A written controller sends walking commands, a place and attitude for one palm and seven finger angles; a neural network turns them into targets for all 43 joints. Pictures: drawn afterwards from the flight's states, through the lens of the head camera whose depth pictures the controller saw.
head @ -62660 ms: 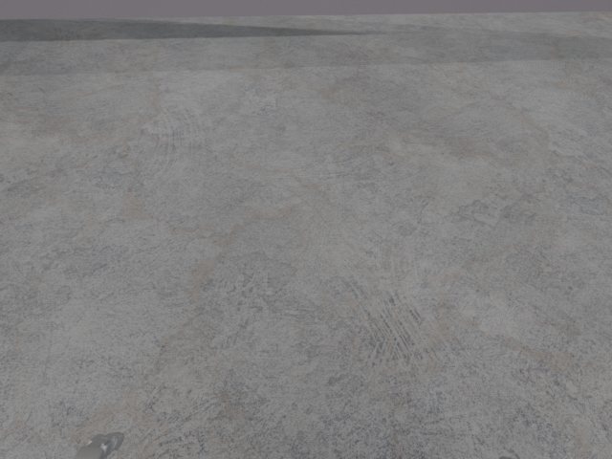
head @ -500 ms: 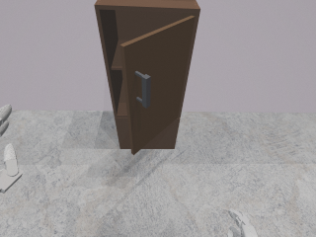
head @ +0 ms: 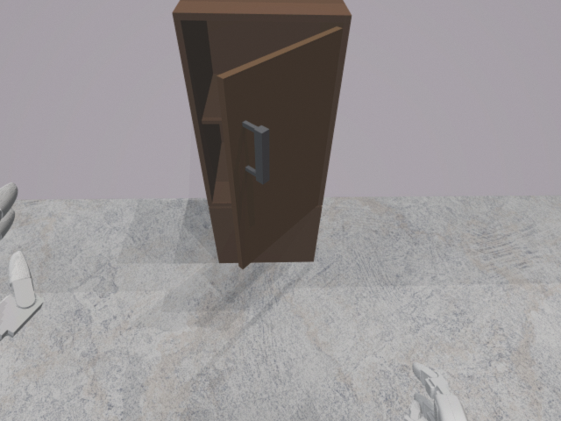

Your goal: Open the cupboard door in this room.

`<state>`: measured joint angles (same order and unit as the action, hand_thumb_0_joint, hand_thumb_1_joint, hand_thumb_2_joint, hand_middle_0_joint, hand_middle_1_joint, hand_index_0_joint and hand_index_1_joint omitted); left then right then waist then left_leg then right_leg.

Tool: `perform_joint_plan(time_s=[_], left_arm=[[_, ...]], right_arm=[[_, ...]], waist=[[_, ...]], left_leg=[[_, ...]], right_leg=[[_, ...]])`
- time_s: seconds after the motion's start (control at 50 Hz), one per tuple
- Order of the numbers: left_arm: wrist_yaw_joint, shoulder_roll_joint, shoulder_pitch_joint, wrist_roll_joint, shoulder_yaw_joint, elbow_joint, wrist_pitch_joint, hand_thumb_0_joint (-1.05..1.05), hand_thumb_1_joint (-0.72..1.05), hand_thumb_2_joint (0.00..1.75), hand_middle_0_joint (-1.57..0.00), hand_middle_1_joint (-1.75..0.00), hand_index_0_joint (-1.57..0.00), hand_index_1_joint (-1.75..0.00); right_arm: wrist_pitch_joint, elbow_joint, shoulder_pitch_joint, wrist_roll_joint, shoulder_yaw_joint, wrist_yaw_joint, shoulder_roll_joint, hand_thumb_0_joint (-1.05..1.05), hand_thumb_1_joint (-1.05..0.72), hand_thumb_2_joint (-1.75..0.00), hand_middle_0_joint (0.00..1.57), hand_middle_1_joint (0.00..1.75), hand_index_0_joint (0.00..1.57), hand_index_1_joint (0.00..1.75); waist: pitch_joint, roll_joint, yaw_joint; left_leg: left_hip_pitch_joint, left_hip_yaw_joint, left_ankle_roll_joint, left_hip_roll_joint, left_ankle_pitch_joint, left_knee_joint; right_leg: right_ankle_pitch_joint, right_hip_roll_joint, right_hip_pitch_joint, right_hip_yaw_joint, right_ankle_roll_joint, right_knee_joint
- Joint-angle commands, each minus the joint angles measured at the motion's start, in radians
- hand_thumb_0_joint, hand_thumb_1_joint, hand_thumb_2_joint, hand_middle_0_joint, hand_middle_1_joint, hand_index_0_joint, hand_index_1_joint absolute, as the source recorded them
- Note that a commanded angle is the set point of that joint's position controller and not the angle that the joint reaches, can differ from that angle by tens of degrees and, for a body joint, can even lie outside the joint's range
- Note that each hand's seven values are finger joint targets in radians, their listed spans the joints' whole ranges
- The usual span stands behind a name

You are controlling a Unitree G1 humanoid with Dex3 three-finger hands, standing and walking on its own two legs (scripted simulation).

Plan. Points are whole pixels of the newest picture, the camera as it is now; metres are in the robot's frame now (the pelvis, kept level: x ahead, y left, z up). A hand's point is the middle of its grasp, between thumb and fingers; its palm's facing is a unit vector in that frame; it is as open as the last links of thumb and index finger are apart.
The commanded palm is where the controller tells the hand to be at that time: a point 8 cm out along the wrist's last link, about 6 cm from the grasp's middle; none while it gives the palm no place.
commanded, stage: stop stepping back and stand still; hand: left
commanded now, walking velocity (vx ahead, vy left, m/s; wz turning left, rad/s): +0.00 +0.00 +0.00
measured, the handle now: (255, 152) +0.63 +0.09 +0.04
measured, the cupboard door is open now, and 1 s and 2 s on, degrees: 47 47 47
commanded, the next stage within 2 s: let the arm hang, fingers relaxed in 0.24 s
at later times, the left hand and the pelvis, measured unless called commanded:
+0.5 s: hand (98, 401) +0.16 +0.27 -0.05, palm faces +0.06 -0.90 -0.44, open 7.4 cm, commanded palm none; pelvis -0.03 +0.02 -0.01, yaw +2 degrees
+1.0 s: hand out of the picture -0.07 +0.22 -0.16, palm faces +0.04 -0.96 -0.27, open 7.3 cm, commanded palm none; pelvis -0.03 +0.01 +0.01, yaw +3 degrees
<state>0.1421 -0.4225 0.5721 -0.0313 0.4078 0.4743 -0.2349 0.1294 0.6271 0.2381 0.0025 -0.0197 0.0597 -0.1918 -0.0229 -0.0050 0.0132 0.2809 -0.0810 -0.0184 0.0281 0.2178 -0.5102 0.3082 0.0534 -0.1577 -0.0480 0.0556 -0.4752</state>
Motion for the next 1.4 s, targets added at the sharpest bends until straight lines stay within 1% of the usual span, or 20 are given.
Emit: perform_joint_plan(time_s=[0.0,0.12,0.18,0.22,0.3,0.32,0.34,0.36,0.4,0.42,0.46,0.5,0.54,0.6,0.68,0.7,0.84,1.0,1.26,1.38], left_arm=[[0.01,-0.14,-0.049,-0.013,0.105,0.119,-0.03,0.0,0.9,0.9,-0.2,-0.3,-0.2,-0.3],[0.01,-0.162,-0.123,-0.001,0.089,0.167,-0.017,0.0,0.9,0.9,-0.2,-0.3,-0.2,-0.3],[0.014,-0.159,-0.113,0.003,0.087,0.186,-0.013,0.0,0.9,0.9,-0.2,-0.3,-0.2,-0.3],[0.017,-0.176,-0.101,0.002,0.103,0.218,-0.015,0.0,0.9,0.9,-0.2,-0.3,-0.2,-0.3],[0.018,-0.165,-0.04,-0.004,0.111,0.2,-0.012,0.0,0.9,0.9,-0.2,-0.3,-0.2,-0.3],[-0.101,0.061,-0.133,0.041,-0.353,-0.603,0.094,0.0,0.9,0.9,-0.2,-0.3,-0.2,-0.3],[-0.131,0.029,-0.146,0.058,-0.288,-0.646,0.199,0.0,0.9,0.9,-0.2,-0.3,-0.2,-0.3],[-0.138,0.034,-0.141,0.056,-0.288,-0.632,0.232,0.0,0.9,0.9,-0.2,-0.3,-0.2,-0.3],[-0.141,0.039,-0.178,0.063,-0.301,-0.725,0.229,0.0,0.9,0.9,-0.2,-0.3,-0.2,-0.3],[-0.141,0.02,-0.195,0.066,-0.309,-0.776,0.224,0.0,0.9,0.9,-0.2,-0.3,-0.2,-0.3],[-0.143,-0.012,-0.238,0.07,-0.314,-0.896,0.215,0.0,0.9,0.9,-0.2,-0.3,-0.2,-0.3],[-0.142,-0.044,-0.313,0.067,-0.325,-1.014,0.21,0.0,0.9,0.9,-0.2,-0.3,-0.2,-0.3],[-0.135,-0.041,-0.375,0.058,-0.346,-1.113,0.215,0.0,0.9,0.9,-0.2,-0.3,-0.2,-0.3],[-0.13,-0.004,-0.356,0.046,-0.375,-1.254,0.222,0.0,0.9,0.9,-0.2,-0.3,-0.2,-0.3],[-0.127,0.034,-0.287,0.038,-0.38,-1.412,0.221,0.0,0.9,0.9,-0.2,-0.3,-0.2,-0.3],[-0.127,0.037,-0.274,0.037,-0.38,-1.442,0.222,0.0,0.9,0.9,-0.2,-0.3,-0.2,-0.3],[-0.124,0.074,-0.255,0.037,-0.387,-1.557,0.22,0.0,0.9,0.9,-0.2,-0.3,-0.2,-0.3],[-0.114,0.084,-0.253,0.036,-0.388,-1.59,0.217,0.0,0.9,0.9,-0.2,-0.3,-0.2,-0.3],[-0.109,0.083,-0.291,0.037,-0.383,-1.577,0.21,0.0,0.9,0.9,-0.2,-0.3,-0.2,-0.3],[-0.109,0.086,-0.3,0.036,-0.38,-1.573,0.206,0.0,0.9,0.9,-0.2,-0.3,-0.2,-0.3]], right_arm=[[0.043,-0.143,-0.085,0.002,0.052,0.011,-0.138,0.0,-0.9,-0.9,0.2,0.3,0.2,0.3],[0.05,-0.15,-0.11,-0.004,0.044,0.024,-0.141,0.0,-0.9,-0.9,0.2,0.3,0.2,0.3],[0.053,-0.154,-0.11,-0.005,0.04,0.025,-0.135,0.0,-0.9,-0.9,0.2,0.3,0.2,0.3],[0.055,-0.158,-0.115,-0.008,0.042,0.026,-0.138,0.0,-0.9,-0.9,0.2,0.3,0.2,0.3],[0.049,-0.164,-0.11,-0.008,0.041,0.023,-0.135,0.0,-0.9,-0.9,0.2,0.3,0.2,0.3],[0.109,0.095,-0.166,0.019,0.078,-0.06,-0.244,0.0,-0.9,-0.9,0.2,0.3,0.2,0.3],[0.005,0.12,-0.068,0.008,0.094,-0.063,-0.289,0.0,-0.9,-0.9,0.2,0.3,0.2,0.3],[-0.029,0.09,-0.061,0.01,0.089,-0.058,-0.274,0.0,-0.9,-0.9,0.2,0.3,0.2,0.3],[-0.051,0.098,-0.091,-0.009,0.074,-0.055,-0.264,0.0,-0.9,-0.9,0.2,0.3,0.2,0.3],[-0.059,0.101,-0.096,-0.015,0.068,-0.056,-0.264,0.0,-0.9,-0.9,0.2,0.3,0.2,0.3],[-0.07,0.129,-0.124,-0.021,0.066,-0.059,-0.272,0.0,-0.9,-0.9,0.2,0.3,0.2,0.3],[-0.086,0.17,-0.122,-0.022,0.067,-0.06,-0.276,0.0,-0.9,-0.9,0.2,0.3,0.2,0.3],[-0.105,0.212,-0.109,-0.027,0.06,-0.061,-0.254,0.0,-0.9,-0.9,0.2,0.3,0.2,0.3],[-0.12,0.276,-0.1,-0.03,0.041,-0.057,-0.221,0.0,-0.9,-0.9,0.2,0.3,0.2,0.3],[-0.13,0.349,-0.06,-0.025,0.034,-0.045,-0.187,0.0,-0.9,-0.9,0.2,0.3,0.2,0.3],[-0.132,0.366,-0.046,-0.024,0.033,-0.044,-0.18,0.0,-0.9,-0.9,0.2,0.3,0.2,0.3],[-0.138,0.436,0.027,-0.02,0.044,-0.031,-0.168,0.0,-0.9,-0.9,0.2,0.3,0.2,0.3],[-0.136,0.472,0.04,-0.022,0.044,-0.03,-0.15,0.0,-0.9,-0.9,0.2,0.3,0.2,0.3],[-0.127,0.492,0.02,-0.024,0.038,-0.035,-0.123,0.0,-0.9,-0.9,0.2,0.3,0.2,0.3],[-0.121,0.493,0.016,-0.024,0.037,-0.032,-0.127,0.0,-0.9,-0.9,0.2,0.3,0.2,0.3]], waist=[[-0.022,-0.006,0.0],[-0.032,-0.034,-0.01],[-0.052,-0.042,-0.014],[-0.067,-0.083,-0.017],[-0.066,-0.083,-0.018],[0.031,-0.084,0.04],[-0.017,-0.087,0.014],[-0.01,-0.099,0.012],[-0.045,-0.055,-0.003],[-0.063,0.032,-0.012],[-0.087,0.154,-0.021],[-0.072,0.21,-0.002],[-0.033,0.12,0.016],[0.01,-0.105,0.008],[0.018,-0.176,-0.006],[0.016,-0.18,-0.006],[0.06,-0.027,0.005],[0.1,0.032,0.004],[0.119,0.007,-0.002],[0.08,-0.017,-0.002]], left_leg=[[-0.102,0.109,-0.011,0.051,-0.072,0.075],[-0.13,0.125,-0.016,0.062,-0.072,0.149],[-0.137,0.127,-0.015,0.06,-0.093,0.163],[-0.138,0.13,-0.011,0.058,-0.108,0.168],[-0.129,0.124,-0.004,0.058,-0.161,0.164],[-0.05,0.162,-0.016,0.106,-0.349,0.031],[-0.043,0.175,-0.026,0.126,-0.397,0.061],[-0.025,0.186,-0.039,0.143,-0.358,0.066],[0.054,0.257,-0.089,0.166,-0.239,0.11],[0.051,0.268,-0.091,0.158,-0.232,0.112],[0.05,0.235,-0.067,0.117,-0.143,0.085],[-0.019,0.186,-0.043,0.059,-0.083,0.031],[-0.084,0.151,-0.026,0.029,-0.075,0.007],[-0.086,0.191,-0.026,0.066,-0.075,0.118],[-0.047,0.197,-0.023,0.072,0.011,0.173],[-0.05,0.199,-0.022,0.072,0.041,0.185],[-0.086,0.191,-0.029,0.081,0.033,0.186],[-0.099,0.176,-0.032,0.081,-0.005,0.193],[-0.102,0.158,-0.024,0.078,-0.093,0.207],[-0.126,0.158,-0.022,0.079,-0.14,0.203]], right_leg=[[-0.151,-0.118,-0.102,0.179,-0.027,0.155],[-0.151,-0.088,-0.082,0.132,-0.047,0.153],[-0.169,-0.083,-0.053,0.119,-0.048,0.15],[-0.173,-0.084,-0.037,0.114,-0.046,0.148],[-0.205,-0.079,-0.022,0.103,-0.047,0.15],[-0.229,-0.123,-0.186,0.014,-0.034,0.003],[-0.193,-0.14,-0.152,0.077,-0.026,0.008],[-0.107,-0.117,-0.157,0.055,-0.029,-0.038],[-0.001,-0.095,-0.119,0.063,-0.026,-0.125],[-0.016,-0.092,-0.08,0.075,-0.018,-0.105],[-0.071,-0.131,-0.036,0.109,-0.004,0.0],[-0.045,-0.192,-0.102,0.174,0.03,0.097],[-0.024,-0.218,-0.162,0.189,0.06,0.139],[0.0,-0.165,-0.134,0.153,0.028,0.126],[-0.01,-0.155,-0.049,0.138,0.02,0.155],[0.001,-0.154,-0.046,0.133,0.022,0.161],[0.03,-0.158,-0.084,0.119,0.023,0.206],[0.027,-0.159,-0.101,0.125,0.018,0.217],[-0.065,-0.166,-0.062,0.12,0.004,0.216],[-0.124,-0.168,-0.023,0.126,0.003,0.217]])
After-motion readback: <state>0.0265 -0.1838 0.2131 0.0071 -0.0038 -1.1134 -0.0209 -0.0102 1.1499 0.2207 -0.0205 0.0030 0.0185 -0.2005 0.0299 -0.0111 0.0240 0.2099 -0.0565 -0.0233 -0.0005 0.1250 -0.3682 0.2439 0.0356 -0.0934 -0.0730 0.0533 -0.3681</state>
